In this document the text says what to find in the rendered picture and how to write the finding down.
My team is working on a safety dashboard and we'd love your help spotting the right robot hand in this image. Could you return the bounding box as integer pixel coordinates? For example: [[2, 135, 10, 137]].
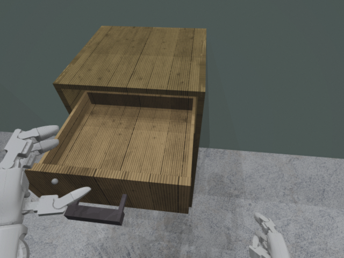
[[249, 212, 291, 258]]

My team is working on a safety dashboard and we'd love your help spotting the cabinet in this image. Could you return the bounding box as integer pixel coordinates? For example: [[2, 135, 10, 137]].
[[53, 26, 206, 207]]

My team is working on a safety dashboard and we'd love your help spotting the left robot hand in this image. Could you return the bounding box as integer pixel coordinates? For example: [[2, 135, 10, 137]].
[[0, 125, 91, 226]]

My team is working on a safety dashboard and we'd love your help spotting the drawer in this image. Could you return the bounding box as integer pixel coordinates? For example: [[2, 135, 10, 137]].
[[25, 91, 196, 214]]

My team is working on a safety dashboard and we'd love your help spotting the handle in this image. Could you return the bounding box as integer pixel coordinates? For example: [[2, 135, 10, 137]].
[[64, 194, 127, 226]]

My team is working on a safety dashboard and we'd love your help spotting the left robot forearm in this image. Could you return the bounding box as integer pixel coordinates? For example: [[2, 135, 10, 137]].
[[0, 224, 30, 258]]

